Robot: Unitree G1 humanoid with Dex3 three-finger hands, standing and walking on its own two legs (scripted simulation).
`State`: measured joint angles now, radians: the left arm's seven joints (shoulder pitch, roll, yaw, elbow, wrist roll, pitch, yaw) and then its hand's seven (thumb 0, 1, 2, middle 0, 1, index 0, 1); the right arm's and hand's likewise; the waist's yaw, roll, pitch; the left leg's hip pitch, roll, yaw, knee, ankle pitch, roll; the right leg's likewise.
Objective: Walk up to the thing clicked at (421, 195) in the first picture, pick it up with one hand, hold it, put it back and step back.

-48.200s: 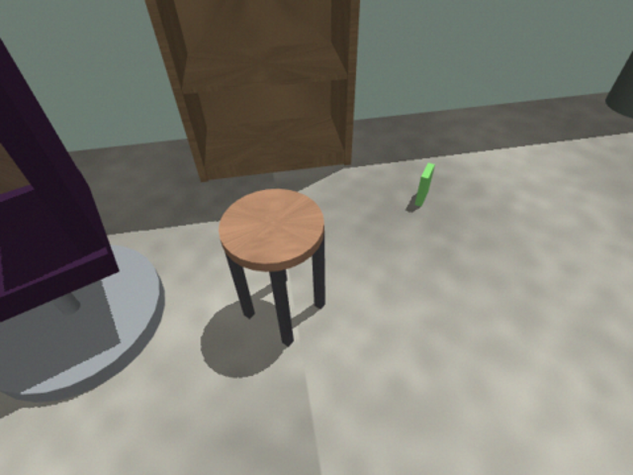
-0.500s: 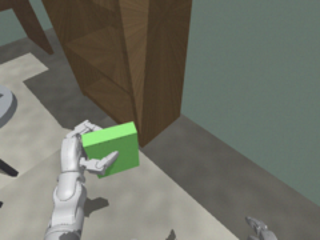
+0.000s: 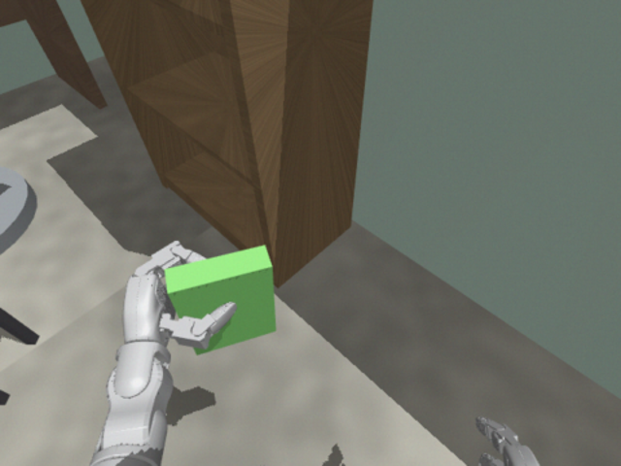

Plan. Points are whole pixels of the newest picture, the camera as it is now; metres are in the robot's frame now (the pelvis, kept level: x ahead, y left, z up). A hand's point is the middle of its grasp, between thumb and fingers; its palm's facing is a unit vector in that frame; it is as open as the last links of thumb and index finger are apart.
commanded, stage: hold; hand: left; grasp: from the side
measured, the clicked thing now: (228, 304) +0.33 +0.13 +0.03
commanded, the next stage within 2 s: crouch in 0.72 s
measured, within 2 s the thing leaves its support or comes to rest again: neither
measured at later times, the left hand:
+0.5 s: hand (197, 298) +0.32 +0.17 +0.06, palm faces +0.10 -1.00 -0.01, open 8.2 cm
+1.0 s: hand (196, 304) +0.32 +0.17 +0.04, palm faces +0.14 -0.99 +0.02, open 8.2 cm
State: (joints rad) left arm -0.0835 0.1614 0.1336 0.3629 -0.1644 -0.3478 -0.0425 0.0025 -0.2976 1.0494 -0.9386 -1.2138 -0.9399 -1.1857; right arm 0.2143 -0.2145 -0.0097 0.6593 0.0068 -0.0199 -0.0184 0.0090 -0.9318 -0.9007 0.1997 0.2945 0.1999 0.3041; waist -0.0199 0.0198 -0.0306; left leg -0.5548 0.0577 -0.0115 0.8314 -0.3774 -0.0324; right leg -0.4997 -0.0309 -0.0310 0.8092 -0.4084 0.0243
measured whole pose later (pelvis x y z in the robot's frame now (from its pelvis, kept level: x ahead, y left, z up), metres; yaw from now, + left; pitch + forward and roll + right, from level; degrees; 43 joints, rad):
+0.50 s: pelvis +0.00 +0.00 +0.00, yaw +0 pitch +6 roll -1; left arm -0.09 0.17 0.13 0.37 -0.16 -0.36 -0.05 0.00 -0.30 1.05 -0.94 -1.22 -0.94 -1.19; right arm 0.21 -0.22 -0.01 0.65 0.01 -0.02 -0.02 0.01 -0.93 -0.90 0.20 0.29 0.20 0.30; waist -0.02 0.02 -0.03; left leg -0.57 0.06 -0.01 0.84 -0.38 -0.03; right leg -0.51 -0.03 -0.03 0.82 -0.41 0.02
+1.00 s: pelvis -0.01 +0.00 -0.01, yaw +0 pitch +7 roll -1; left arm -0.10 0.15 0.15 0.40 -0.16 -0.38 -0.02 0.00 -0.30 1.05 -0.94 -1.21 -0.94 -1.18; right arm 0.21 -0.21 -0.01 0.65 0.00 -0.03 -0.01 0.01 -0.91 -0.90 0.20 0.29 0.20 0.30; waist -0.02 0.01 -0.03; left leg -0.61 0.06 -0.01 0.87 -0.38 -0.03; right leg -0.55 -0.03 -0.03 0.85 -0.41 0.03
